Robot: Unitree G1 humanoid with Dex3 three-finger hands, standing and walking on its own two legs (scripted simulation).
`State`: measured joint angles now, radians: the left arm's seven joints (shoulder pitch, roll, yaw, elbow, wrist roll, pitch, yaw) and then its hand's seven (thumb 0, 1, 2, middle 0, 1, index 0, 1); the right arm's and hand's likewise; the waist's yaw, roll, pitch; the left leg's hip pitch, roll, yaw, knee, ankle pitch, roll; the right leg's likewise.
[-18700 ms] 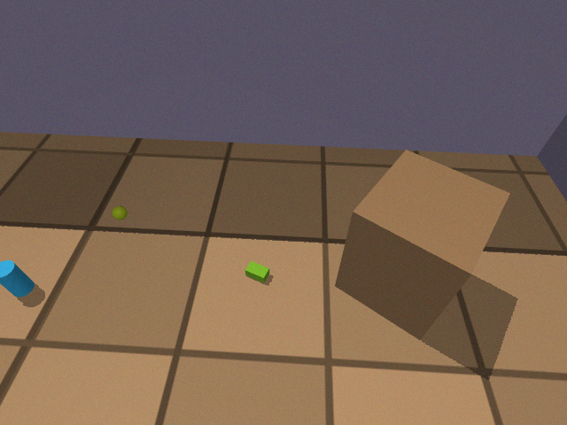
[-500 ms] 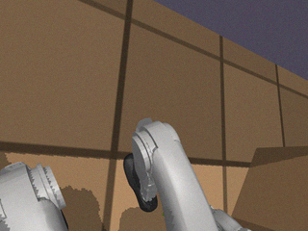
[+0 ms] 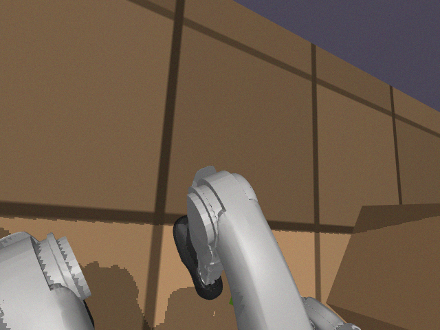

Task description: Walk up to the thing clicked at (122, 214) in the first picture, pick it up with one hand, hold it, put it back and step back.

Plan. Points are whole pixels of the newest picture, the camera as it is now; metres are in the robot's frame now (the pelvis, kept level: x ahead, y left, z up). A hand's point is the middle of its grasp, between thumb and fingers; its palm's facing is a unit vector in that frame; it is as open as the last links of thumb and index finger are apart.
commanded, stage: close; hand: left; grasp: from above
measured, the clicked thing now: out of the picture +0.46 +0.32 -0.27
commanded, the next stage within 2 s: settle in 1.00 s
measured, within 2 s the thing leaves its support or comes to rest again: leaves its support in 1.40 s
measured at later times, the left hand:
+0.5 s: hand out of the picture +0.44 +0.32 -0.24, palm faces -0.44 -0.15 -0.89, open 8.6 cm
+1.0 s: hand out of the picture +0.45 +0.32 -0.24, palm faces -0.43 -0.14 -0.89, open 8.3 cm
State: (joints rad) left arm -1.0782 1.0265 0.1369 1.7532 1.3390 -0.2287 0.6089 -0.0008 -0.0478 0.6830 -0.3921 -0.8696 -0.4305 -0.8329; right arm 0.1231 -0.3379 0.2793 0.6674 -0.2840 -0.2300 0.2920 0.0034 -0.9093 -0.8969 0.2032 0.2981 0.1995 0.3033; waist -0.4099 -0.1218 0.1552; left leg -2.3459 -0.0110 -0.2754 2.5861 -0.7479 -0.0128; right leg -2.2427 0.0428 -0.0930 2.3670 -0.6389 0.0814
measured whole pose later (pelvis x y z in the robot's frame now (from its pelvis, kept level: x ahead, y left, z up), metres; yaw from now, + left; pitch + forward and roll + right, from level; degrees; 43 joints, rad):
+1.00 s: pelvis +0.00 +0.00 +0.01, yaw +0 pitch +27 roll -16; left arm -1.10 1.05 0.09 1.78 1.31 -0.22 0.62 0.00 0.25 0.29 -0.77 -0.56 -0.82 -0.51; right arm 0.12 -0.36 0.31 0.64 -0.28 -0.24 0.28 0.00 -0.91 -0.90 0.20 0.30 0.20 0.30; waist -0.42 -0.13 0.18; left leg -2.33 -0.01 -0.28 2.57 -0.73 -0.01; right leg -2.23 0.04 -0.10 2.34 -0.62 0.09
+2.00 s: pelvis -0.01 -0.01 +0.03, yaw +5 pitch +33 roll -11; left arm -1.02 0.80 0.06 1.41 1.25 -0.19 0.29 -0.01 0.22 0.19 -0.91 -0.40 -0.95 -0.38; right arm 0.17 -0.32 0.11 0.65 -0.15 -0.07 0.21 0.00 -0.92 -0.90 0.20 0.30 0.20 0.30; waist -0.29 0.02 -0.03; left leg -2.34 -0.02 -0.18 2.43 -0.68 -0.02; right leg -2.26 -0.01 -0.03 2.29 -0.63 0.06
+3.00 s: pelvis -0.01 -0.01 +0.19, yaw +10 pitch +31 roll -6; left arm -0.58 0.57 -0.05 0.80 1.04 -0.05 0.07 0.00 0.23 0.32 -0.78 -0.51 -0.84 -0.49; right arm 0.16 -0.26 -0.02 0.63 0.00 0.06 0.05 0.01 -0.92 -0.90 0.20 0.30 0.20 0.30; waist -0.12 0.05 -0.19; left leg -1.83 0.01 -0.09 1.92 -0.64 0.00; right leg -1.79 -0.04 0.00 1.83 -0.59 0.07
